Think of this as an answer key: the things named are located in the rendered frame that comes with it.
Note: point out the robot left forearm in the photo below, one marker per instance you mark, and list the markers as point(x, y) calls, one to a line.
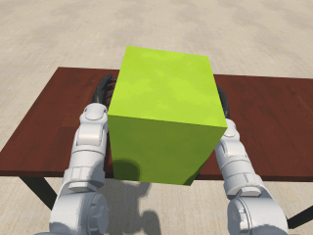
point(85, 173)

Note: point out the robot right forearm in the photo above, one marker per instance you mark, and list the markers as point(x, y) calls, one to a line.
point(240, 179)

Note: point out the robot right upper arm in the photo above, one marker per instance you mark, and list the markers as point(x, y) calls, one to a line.
point(256, 216)

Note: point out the robot left upper arm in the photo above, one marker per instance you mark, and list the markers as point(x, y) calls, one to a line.
point(79, 214)

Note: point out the robot left hand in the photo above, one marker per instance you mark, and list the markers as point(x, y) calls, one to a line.
point(100, 95)

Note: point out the robot right hand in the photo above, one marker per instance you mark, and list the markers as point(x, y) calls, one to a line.
point(224, 102)

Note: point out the carton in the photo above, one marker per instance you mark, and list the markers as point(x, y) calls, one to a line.
point(165, 117)

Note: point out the table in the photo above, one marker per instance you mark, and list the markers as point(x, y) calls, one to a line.
point(273, 115)

